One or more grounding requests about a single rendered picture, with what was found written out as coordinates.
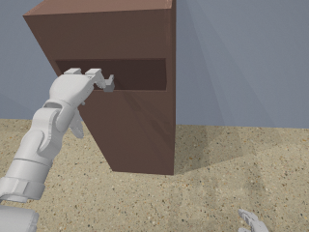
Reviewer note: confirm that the robot right hand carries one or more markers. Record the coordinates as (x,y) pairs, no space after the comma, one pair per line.
(252,220)

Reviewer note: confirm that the robot left hand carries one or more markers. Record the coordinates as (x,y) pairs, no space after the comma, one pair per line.
(74,88)

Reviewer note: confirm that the drawer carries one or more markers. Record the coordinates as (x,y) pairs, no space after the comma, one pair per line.
(143,74)

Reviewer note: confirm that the robot left forearm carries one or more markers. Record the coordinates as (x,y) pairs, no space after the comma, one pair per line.
(37,150)

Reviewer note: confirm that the cabinet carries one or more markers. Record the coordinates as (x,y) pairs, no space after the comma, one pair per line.
(134,129)

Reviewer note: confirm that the robot left upper arm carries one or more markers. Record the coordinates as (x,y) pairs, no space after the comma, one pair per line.
(15,219)

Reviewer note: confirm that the handle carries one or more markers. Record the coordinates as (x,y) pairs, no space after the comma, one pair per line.
(109,84)

